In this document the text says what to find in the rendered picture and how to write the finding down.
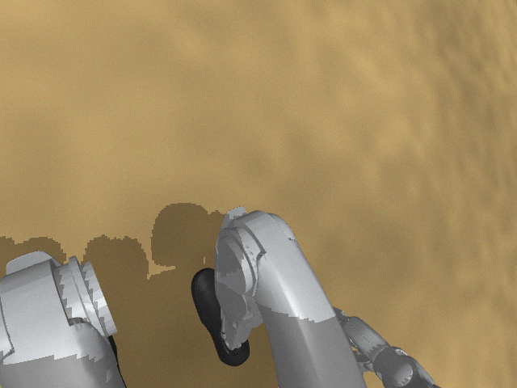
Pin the right robot foot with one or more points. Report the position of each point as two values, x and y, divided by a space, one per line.
209 311

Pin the right robot hand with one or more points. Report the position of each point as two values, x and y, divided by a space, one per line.
362 337

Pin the left robot foot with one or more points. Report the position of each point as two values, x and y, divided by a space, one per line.
113 345

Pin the right robot arm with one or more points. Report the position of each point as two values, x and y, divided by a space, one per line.
398 370

